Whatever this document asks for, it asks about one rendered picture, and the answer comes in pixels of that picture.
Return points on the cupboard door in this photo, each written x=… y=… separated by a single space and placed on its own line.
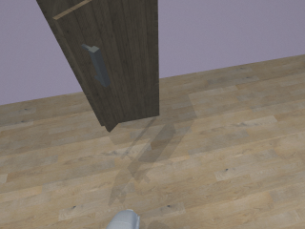
x=124 y=32

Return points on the left robot thigh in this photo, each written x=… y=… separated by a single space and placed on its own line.
x=125 y=219

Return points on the handle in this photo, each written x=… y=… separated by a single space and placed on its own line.
x=99 y=65

